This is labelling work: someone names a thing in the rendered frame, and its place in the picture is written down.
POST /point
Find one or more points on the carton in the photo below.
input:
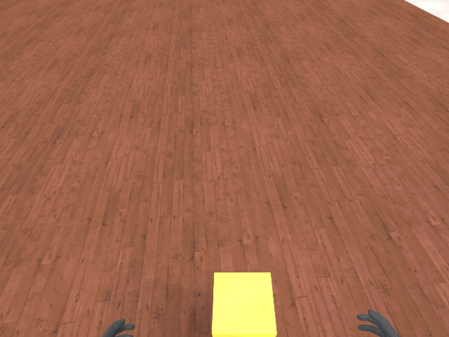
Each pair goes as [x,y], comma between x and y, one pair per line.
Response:
[243,305]

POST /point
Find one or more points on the robot left hand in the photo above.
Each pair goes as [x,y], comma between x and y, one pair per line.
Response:
[117,327]

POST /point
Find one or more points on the robot right hand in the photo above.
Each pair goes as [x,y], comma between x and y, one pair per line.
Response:
[384,328]

